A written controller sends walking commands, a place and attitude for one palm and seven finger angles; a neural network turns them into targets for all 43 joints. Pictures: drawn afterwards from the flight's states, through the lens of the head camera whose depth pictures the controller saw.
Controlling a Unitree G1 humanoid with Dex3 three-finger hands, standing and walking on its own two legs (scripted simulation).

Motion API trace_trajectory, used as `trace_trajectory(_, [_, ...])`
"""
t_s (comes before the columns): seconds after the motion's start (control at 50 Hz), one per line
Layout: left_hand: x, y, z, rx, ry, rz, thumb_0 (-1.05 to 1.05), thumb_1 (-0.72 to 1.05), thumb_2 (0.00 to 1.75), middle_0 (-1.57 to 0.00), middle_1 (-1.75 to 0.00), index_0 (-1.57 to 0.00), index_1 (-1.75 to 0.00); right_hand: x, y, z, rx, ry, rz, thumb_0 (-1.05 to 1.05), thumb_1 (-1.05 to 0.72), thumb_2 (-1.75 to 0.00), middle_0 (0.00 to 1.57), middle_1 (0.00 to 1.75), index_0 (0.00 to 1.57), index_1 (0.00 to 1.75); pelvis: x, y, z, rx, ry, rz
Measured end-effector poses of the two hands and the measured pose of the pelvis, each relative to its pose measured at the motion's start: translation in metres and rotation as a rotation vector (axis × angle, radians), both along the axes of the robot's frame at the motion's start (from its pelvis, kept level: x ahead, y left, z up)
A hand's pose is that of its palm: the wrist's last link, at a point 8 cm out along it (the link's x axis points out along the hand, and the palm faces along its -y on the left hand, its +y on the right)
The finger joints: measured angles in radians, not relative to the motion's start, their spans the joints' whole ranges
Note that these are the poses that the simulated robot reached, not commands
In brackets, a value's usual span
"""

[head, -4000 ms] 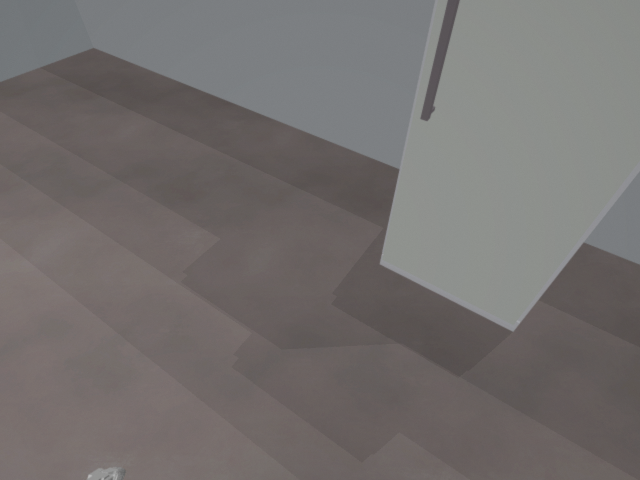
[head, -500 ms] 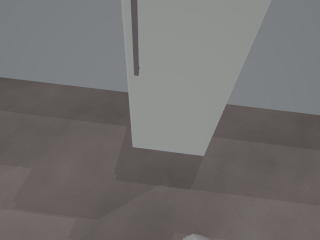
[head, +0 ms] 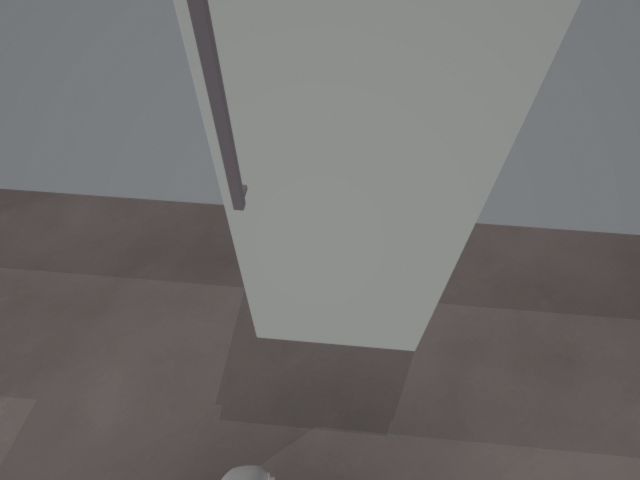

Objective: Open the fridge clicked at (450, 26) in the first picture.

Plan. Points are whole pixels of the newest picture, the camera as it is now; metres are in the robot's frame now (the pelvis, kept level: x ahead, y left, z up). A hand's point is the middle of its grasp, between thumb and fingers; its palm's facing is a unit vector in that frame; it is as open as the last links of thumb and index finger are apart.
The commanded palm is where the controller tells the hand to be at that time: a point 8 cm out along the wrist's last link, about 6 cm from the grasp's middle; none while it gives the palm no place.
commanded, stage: take the last steps up to it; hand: left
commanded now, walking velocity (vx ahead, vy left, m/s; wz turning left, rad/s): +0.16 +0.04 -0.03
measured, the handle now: (225, 114) +0.59 +0.17 +0.14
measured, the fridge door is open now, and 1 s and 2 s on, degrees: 0 0 0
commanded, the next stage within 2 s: come to a stop and stand still in 0.04 s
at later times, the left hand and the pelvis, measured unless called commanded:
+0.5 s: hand (176, 478) +0.16 +0.22 -0.17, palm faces +0.01 -0.98 -0.21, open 7.4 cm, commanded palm none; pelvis +0.10 +0.03 +0.00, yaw -3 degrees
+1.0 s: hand out of the picture +0.11 +0.20 -0.18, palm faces +0.05 -0.98 -0.20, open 7.4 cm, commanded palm none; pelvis +0.07 +0.02 +0.00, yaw -2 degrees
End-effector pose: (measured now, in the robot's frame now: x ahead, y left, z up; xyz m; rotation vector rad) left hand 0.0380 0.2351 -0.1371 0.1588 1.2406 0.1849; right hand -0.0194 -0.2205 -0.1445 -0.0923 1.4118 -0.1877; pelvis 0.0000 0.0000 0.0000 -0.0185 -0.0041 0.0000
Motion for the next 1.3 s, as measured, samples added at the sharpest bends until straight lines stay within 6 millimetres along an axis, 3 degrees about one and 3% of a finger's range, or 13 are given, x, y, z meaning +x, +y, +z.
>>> trace_trajectory(0.1, [-0.006,0.01,-0.008,-0.037,0.112,0.028,-0.01,0.93,0.9,-0.2,-0.3,-0.2,-0.3,0.095,-0.001,0.01,-0.047,-0.147,0.062,0.01,-0.93,-0.9,0.19,0.3,0.19,0.3,0.036,0.015,0.0,-0.009,-0.002,-0.003])
trace_trajectory(0.18, [-0.002,0.021,-0.025,-0.08,0.18,0.058,0.0,0.92,0.9,-0.2,-0.3,-0.2,-0.3,0.154,0.013,0.012,-0.081,-0.224,0.105,0.01,-0.93,-0.9,0.19,0.3,0.19,0.3,0.07,0.034,-0.01,-0.019,-0.014,-0.01])
trace_trajectory(0.24, [0.012,0.026,-0.03,-0.087,0.221,0.059,0.01,0.91,0.9,-0.2,-0.3,-0.2,-0.3,0.178,0.029,0.015,-0.088,-0.241,0.115,0.0,-0.92,-0.9,0.19,0.3,0.19,0.3,0.087,0.042,-0.01,0.002,-0.018,-0.029])
trace_trajectory(0.3, [0.033,0.028,-0.024,-0.085,0.223,0.041,0.01,0.91,0.9,-0.2,-0.3,-0.2,-0.3,0.189,0.043,0.017,-0.074,-0.226,0.1,0.0,-0.92,-0.9,0.19,0.3,0.2,0.3,0.098,0.046,-0.003,0.005,-0.017,-0.037])
trace_trajectory(0.36, [0.057,0.03,-0.018,-0.076,0.2,0.015,0.01,0.91,0.9,-0.2,-0.3,-0.2,-0.3,0.197,0.043,0.019,-0.077,-0.222,0.064,-0.01,-0.94,-0.9,0.2,0.3,0.2,0.3,0.101,0.046,0.001,0.003,-0.013,-0.046])
trace_trajectory(0.52, [0.119,0.028,-0.004,0.001,0.057,-0.034,0.01,0.91,0.9,-0.2,-0.3,-0.2,-0.3,0.181,0.011,0.01,-0.07,-0.171,0.019,-0.01,-0.93,-0.9,0.2,0.3,0.2,0.3,0.097,0.025,0.0,0.004,-0.017,-0.058])
trace_trajectory(0.62, [0.131,0.012,0.0,0.062,-0.026,-0.068,0.01,0.91,0.9,-0.2,-0.3,-0.2,-0.3,0.163,-0.017,-0.013,-0.029,-0.148,-0.015,0.0,-0.92,-0.9,0.2,0.3,0.2,0.3,0.093,0.001,-0.013,0.038,-0.024,-0.063])
trace_trajectory(0.8, [0.113,-0.013,0.011,0.028,-0.017,-0.055,0.01,0.9,0.9,-0.2,-0.3,-0.21,-0.3,0.122,-0.025,-0.008,-0.004,-0.063,-0.007,0.0,-0.91,-0.9,0.19,0.3,0.2,0.3,0.083,-0.006,-0.001,0.04,-0.018,-0.04])
trace_trajectory(1.06, [0.054,0.017,-0.011,-0.032,0.108,0.009,0.01,0.91,0.9,-0.2,-0.3,-0.2,-0.3,0.09,0.019,0.007,-0.035,-0.033,0.033,0.01,-0.92,-0.9,0.19,0.3,0.2,0.3,0.068,0.02,0.001,0.028,-0.013,-0.036])
trace_trajectory(1.3, [0.019,0.004,-0.006,-0.044,0.217,-0.005,0.01,0.91,0.9,-0.2,-0.3,-0.2,-0.3,0.08,0.028,0.001,0.006,-0.01,0.004,0.01,-0.93,-0.9,0.2,0.3,0.2,0.3,0.074,0.021,0.004,0.028,-0.024,-0.054])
